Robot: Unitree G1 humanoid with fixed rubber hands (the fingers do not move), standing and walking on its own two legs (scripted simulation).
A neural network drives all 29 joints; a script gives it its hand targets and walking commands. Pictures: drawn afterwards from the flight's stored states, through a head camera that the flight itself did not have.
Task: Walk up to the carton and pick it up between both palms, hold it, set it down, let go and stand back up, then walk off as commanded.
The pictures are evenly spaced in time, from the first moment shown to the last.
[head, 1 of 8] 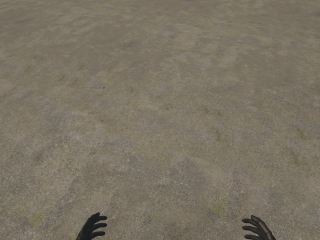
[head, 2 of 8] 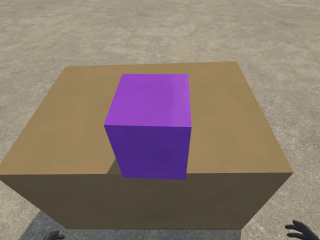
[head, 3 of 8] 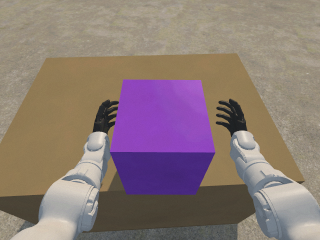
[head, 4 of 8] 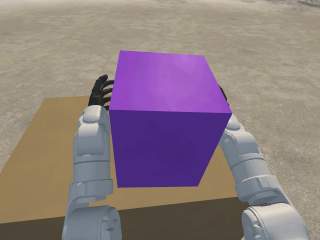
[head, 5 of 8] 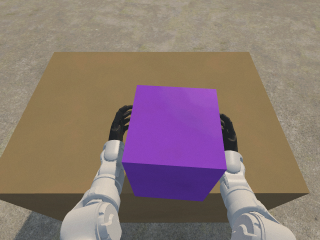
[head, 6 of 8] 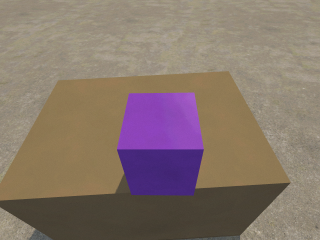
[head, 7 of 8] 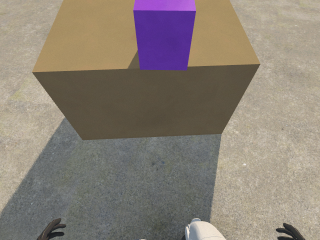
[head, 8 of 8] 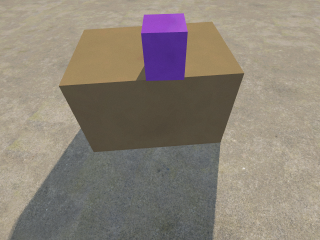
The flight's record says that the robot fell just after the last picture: no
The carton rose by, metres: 0.20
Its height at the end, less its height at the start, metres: +0.00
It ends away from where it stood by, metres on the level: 0.02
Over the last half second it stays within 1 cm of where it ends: yes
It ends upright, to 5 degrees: yes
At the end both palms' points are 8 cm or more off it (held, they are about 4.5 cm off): yes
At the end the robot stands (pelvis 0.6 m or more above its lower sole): yes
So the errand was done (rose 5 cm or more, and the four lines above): yes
